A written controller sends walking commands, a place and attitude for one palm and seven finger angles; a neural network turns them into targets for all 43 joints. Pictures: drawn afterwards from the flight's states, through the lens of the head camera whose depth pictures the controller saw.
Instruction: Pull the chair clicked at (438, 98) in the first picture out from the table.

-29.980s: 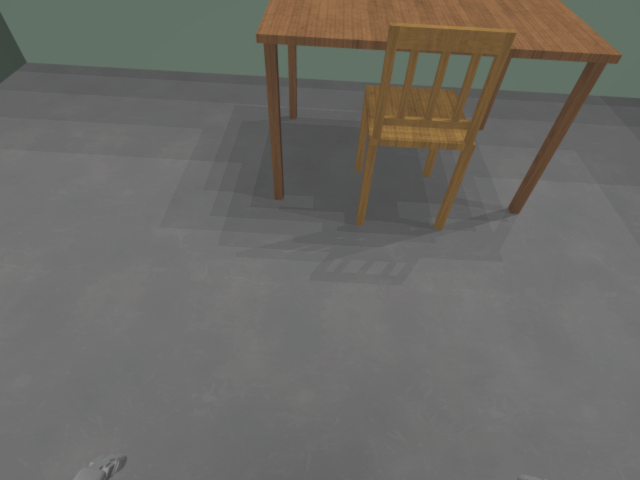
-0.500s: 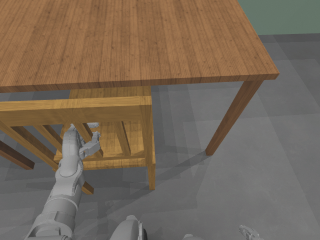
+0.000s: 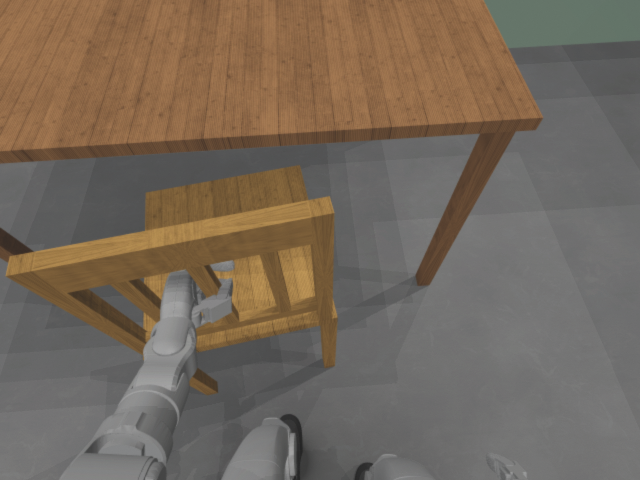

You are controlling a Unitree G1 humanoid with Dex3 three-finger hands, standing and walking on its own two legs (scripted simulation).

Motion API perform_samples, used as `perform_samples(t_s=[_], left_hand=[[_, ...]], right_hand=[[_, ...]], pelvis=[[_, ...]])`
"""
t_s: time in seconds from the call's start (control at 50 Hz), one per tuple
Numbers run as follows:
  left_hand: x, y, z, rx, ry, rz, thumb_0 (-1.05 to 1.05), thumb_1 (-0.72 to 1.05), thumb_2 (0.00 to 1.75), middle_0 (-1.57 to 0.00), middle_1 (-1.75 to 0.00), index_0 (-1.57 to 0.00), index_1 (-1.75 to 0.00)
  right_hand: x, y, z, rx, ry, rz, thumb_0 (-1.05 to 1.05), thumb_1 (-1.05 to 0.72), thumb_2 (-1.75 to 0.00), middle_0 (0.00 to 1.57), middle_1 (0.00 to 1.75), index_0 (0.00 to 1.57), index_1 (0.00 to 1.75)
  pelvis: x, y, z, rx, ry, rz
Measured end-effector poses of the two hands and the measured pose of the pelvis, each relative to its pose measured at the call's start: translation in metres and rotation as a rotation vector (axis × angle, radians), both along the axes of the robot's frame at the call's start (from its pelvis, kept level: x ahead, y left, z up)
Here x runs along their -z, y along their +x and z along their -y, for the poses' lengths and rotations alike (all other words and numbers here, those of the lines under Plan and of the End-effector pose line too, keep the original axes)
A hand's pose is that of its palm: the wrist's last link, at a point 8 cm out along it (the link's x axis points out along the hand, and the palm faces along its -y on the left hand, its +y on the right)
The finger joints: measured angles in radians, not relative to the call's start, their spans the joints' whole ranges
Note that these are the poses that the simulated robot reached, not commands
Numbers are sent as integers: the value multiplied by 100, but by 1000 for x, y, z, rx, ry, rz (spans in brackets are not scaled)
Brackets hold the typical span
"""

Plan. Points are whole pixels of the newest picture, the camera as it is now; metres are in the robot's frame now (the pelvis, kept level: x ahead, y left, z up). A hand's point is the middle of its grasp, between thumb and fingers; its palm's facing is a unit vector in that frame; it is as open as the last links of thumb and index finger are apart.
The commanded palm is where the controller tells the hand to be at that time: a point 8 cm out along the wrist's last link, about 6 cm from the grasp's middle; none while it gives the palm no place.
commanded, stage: step backward, pulling the chair out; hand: left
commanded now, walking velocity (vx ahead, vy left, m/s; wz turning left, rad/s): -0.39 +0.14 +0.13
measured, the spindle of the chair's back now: (216, 293) +0.37 +0.18 -0.10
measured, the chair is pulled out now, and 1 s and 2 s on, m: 0.14 0.31 0.50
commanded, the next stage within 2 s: stop walking, hand still on the chair in 2.00 s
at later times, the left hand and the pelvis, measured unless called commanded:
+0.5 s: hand (219, 336) +0.29 +0.15 -0.06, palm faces -0.03 -0.99 -0.16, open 5.4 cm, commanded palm +0.27 +0.20 -0.06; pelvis -0.07 +0.03 +0.01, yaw +2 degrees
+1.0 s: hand (204, 435) +0.17 +0.15 -0.06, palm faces +0.03 -0.99 -0.16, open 5.5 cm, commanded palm +0.16 +0.20 -0.06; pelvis -0.18 +0.01 +0.01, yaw +5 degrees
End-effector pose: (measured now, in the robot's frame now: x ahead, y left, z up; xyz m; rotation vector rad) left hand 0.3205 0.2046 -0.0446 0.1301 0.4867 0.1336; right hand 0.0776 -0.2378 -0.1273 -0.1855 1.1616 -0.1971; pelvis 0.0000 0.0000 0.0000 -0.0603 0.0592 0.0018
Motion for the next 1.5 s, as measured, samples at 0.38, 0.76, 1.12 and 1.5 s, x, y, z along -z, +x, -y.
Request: perform_samples(t_s=[0.38, 0.76, 1.12, 1.5], left_hand=[[-4, -33, 7, 88, -18, -60, 4, 68, 73, -27, -117, -49, -145], [-4, -111, 3, 26, 29, -40, 5, 63, 80, -33, -119, -49, -145], [-4, -205, 1, 16, 18, -33, 5, 64, 81, -32, -124, -49, -145], [-4, -288, 5, 32, -12, -59, 6, 66, 79, -29, -128, -49, -145]], right_hand=[[-30, 0, 13, -61, -151, 70, 1, -90, -90, 20, 30, 20, 30], [-2, -106, -7, -21, 14, 12, -1, -92, -90, 21, 30, 21, 30], [-13, -169, 12, -83, -57, 85, 0, -90, -90, 20, 30, 20, 30], [-21, -280, 21, -93, -119, 11, 1, -90, -90, 20, 30, 20, 30]], pelvis=[[-13, -45, -27, -51, 55, -6], [-7, -122, -2, -39, 27, 15], [0, -205, 8, -74, 53, 64], [-8, -288, -5, -114, 58, 15]])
